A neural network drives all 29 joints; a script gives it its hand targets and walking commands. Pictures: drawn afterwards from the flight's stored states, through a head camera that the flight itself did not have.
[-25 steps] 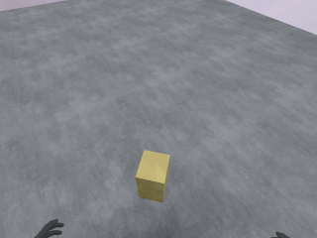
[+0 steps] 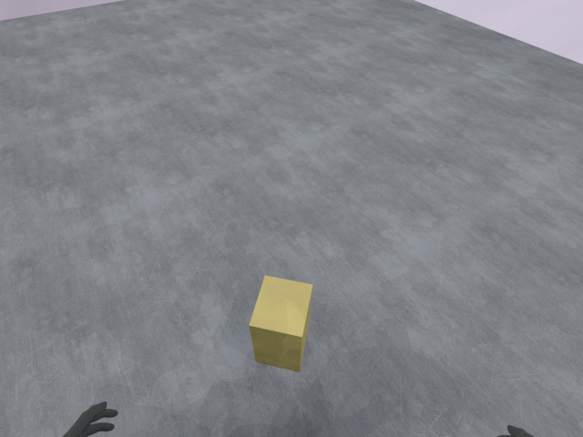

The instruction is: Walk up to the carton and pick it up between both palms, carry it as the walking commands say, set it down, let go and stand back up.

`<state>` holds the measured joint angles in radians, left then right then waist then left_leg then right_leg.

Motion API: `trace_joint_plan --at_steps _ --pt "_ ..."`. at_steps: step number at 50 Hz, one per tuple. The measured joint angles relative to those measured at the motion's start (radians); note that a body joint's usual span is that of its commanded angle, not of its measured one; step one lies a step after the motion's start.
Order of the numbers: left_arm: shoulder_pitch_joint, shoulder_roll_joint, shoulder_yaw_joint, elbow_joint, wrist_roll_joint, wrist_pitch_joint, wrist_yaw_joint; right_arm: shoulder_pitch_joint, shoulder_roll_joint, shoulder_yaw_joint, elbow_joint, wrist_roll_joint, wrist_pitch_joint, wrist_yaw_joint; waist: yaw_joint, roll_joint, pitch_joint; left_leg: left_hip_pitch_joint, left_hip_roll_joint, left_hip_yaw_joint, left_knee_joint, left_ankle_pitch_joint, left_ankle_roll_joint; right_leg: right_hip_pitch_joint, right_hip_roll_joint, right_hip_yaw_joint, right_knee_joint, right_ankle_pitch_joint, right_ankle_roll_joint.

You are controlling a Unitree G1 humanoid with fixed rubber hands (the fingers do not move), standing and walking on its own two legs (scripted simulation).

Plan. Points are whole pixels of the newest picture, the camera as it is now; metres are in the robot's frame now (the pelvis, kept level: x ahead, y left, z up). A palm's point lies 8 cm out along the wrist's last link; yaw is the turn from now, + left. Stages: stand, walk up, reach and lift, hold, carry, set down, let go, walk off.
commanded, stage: walk up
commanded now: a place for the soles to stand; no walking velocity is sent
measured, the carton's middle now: (282, 325) +0.56 +0.05 -0.60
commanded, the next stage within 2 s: none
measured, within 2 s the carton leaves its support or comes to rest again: neither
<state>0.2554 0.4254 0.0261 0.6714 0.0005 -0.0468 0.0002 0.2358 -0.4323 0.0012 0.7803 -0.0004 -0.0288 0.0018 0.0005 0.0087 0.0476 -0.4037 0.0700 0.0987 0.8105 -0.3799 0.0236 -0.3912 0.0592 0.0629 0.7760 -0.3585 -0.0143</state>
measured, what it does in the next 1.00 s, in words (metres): stands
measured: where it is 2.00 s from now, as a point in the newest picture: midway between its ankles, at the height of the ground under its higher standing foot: outside the picture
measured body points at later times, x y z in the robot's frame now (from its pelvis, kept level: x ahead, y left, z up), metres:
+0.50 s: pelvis +0.00 +0.00 +0.00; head +0.01 +0.01 +0.45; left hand +0.13 +0.31 -0.08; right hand +0.11 -0.32 -0.09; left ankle +0.03 +0.11 -0.71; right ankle +0.04 -0.12 -0.71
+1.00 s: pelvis +0.00 +0.00 +0.00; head +0.01 +0.01 +0.45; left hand +0.13 +0.31 -0.08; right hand +0.11 -0.32 -0.09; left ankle +0.03 +0.11 -0.71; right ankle +0.04 -0.12 -0.71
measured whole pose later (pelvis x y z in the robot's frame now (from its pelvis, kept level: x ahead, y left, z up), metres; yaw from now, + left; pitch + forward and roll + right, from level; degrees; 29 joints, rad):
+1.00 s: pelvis +0.00 +0.00 +0.00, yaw +0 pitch -2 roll -1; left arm 0.26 0.43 0.03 0.67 0.00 -0.05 0.00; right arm 0.24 -0.43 0.00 0.78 0.00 -0.03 0.00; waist 0.00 0.01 0.05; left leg -0.40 0.07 0.10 0.81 -0.38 0.02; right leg -0.39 0.06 0.06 0.78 -0.36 -0.01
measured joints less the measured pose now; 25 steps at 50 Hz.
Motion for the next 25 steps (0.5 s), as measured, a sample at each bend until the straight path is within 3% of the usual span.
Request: trace_joint_plan --at_steps 25 --pt "0.000 0.000 0.000 0.000 0.000 0.000 0.000 0.000 -0.001 0.001 0.000 0.000 0.000 0.000 0.000 0.000 0.000 0.000 0.000 0.000 0.000 0.000 0.000 0.000 0.000 0.000 0.000 0.000 0.000"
